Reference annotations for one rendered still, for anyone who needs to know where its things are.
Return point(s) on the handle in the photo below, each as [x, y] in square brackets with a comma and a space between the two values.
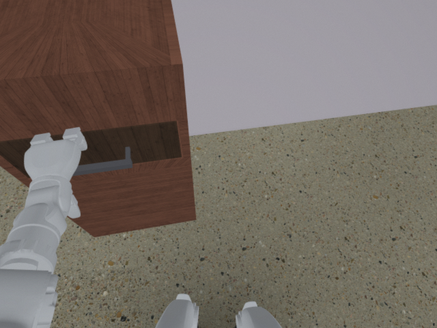
[105, 166]

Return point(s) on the robot thigh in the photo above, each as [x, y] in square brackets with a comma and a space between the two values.
[256, 317]
[179, 313]

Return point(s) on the robot left upper arm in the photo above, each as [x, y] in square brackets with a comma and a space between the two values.
[27, 298]

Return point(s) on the cabinet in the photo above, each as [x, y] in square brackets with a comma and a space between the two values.
[99, 64]

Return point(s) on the left robot forearm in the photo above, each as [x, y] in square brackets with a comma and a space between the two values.
[32, 242]

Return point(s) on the robot right thigh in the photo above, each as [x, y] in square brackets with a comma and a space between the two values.
[256, 317]

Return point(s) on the drawer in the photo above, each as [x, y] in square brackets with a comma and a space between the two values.
[148, 142]

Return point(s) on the robot left thigh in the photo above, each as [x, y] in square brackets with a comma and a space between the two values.
[179, 313]

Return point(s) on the left robot hand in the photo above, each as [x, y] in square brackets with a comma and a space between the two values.
[46, 157]

